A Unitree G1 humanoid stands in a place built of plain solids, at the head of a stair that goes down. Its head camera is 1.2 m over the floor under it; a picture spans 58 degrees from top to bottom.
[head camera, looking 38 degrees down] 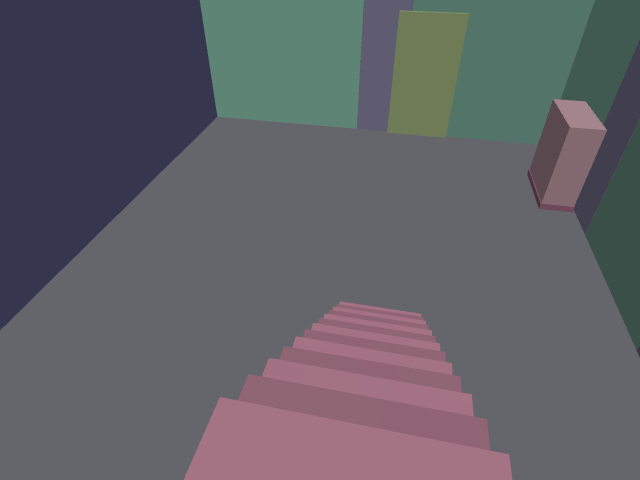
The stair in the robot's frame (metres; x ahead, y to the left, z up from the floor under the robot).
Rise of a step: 0.18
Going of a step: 0.21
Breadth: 0.85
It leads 12 degrees to the right of straight ahead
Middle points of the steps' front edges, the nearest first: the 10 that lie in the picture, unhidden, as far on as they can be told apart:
0.66 -0.11 0.00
0.87 -0.15 -0.17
1.07 -0.19 -0.35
1.28 -0.24 -0.53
1.48 -0.28 -0.71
1.68 -0.32 -0.88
1.89 -0.37 -1.06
2.09 -0.41 -1.24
2.30 -0.45 -1.41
2.50 -0.50 -1.59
